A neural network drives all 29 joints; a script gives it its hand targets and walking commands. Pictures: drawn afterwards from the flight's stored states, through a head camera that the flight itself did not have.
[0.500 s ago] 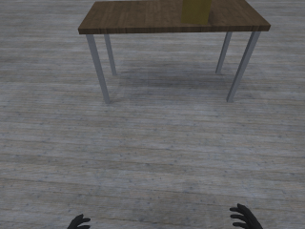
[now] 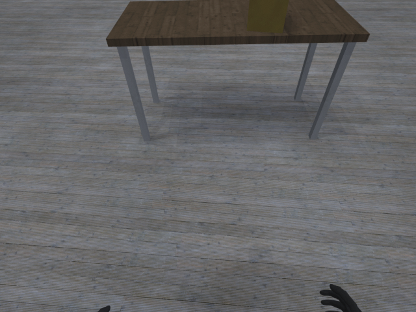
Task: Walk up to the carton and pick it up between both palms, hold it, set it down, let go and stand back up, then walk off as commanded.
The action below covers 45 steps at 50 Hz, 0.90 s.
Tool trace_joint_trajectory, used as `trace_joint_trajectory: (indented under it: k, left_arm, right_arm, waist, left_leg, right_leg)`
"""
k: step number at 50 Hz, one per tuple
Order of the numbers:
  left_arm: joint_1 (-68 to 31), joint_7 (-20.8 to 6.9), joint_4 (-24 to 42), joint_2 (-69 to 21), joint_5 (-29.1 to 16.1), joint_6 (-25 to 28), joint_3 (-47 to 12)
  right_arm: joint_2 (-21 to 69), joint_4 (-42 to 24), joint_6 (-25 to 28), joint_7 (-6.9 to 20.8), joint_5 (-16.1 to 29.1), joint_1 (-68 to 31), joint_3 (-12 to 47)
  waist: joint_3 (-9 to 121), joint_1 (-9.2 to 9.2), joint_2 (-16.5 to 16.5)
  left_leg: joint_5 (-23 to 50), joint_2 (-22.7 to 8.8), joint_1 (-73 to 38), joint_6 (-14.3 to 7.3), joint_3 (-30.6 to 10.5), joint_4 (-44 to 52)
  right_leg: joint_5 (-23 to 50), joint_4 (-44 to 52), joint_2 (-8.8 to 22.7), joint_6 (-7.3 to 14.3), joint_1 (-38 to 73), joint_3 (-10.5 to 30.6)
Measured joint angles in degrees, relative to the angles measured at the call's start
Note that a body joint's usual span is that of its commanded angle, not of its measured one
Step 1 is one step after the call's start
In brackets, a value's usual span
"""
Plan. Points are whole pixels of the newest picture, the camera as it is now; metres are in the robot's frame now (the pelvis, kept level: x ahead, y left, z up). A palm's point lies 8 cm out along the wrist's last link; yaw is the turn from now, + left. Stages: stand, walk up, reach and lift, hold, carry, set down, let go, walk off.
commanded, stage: stand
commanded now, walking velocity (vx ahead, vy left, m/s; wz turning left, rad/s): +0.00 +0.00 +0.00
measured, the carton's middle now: (268, 4) +1.45 -0.33 +0.05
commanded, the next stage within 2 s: none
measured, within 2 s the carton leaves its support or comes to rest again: neither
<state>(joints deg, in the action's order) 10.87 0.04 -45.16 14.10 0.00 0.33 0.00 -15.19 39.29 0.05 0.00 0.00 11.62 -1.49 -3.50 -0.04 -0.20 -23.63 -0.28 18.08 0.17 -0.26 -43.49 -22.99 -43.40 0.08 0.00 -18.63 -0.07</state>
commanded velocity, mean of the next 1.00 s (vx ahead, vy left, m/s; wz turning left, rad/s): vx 0.00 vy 0.00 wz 0.00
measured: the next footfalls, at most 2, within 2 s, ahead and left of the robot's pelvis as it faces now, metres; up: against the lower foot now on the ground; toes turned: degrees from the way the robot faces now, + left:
none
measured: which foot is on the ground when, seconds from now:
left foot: down 0.00-1.00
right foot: down 0.00-1.00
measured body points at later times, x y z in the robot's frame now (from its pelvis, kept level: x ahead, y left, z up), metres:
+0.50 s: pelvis +0.00 +0.00 +0.00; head +0.01 +0.00 +0.45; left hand +0.11 +0.26 -0.12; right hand +0.13 -0.27 -0.11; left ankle +0.00 +0.12 -0.71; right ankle +0.00 -0.12 -0.71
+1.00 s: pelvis +0.00 +0.00 +0.00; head +0.00 +0.00 +0.45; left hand +0.09 +0.26 -0.13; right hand +0.11 -0.27 -0.12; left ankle +0.00 +0.12 -0.71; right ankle +0.00 -0.12 -0.71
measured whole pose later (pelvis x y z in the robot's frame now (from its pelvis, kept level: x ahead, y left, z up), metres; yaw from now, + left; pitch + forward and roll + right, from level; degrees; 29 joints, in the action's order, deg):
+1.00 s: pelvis +0.00 +0.00 +0.00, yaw +0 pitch -2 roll +0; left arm 10.9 0.0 -53.3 14.6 0.0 1.0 0.0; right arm -15.7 47.4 0.3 0.0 0.0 11.6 -1.5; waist -1.9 0.0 -0.2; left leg -23.3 -0.3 18.1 0.2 -0.3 -43.5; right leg -22.7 -43.4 0.1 0.0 -18.6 -0.1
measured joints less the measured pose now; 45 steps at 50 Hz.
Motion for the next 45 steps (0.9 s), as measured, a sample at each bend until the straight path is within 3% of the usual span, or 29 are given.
trace_joint_trajectory:
  k: [45]
  left_arm:
    - [0.0, 0.0, -7.5, 0.5, 0.0, 0.6, 0.0]
  right_arm:
    - [-0.5, 7.4, 0.2, 0.0, 0.0, 0.0, 0.0]
  waist:
    - [1.6, 0.0, 0.0]
  left_leg:
    - [0.2, 0.0, 0.0, 0.0, 0.0, 0.0]
  right_leg:
    - [0.2, 0.0, 0.0, 0.0, 0.0, 0.0]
